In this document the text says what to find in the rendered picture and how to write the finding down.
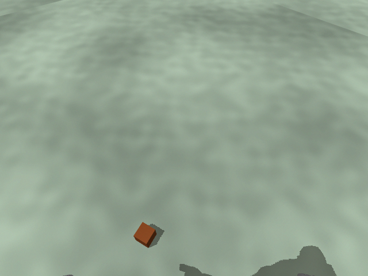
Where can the cube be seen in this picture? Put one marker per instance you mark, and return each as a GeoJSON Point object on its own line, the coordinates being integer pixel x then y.
{"type": "Point", "coordinates": [145, 234]}

